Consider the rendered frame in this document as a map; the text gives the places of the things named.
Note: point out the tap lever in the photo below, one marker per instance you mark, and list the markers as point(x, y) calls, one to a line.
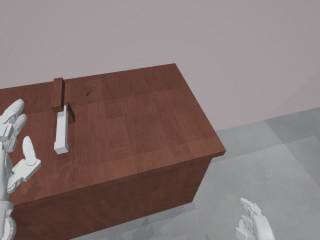
point(61, 144)

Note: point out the robot left forearm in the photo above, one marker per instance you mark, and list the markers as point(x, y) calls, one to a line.
point(7, 223)

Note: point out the counter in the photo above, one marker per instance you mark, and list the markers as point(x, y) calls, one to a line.
point(138, 141)

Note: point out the robot right hand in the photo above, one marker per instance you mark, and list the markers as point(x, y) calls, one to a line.
point(258, 228)

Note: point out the robot left hand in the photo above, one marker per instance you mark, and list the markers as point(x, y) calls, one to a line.
point(11, 123)

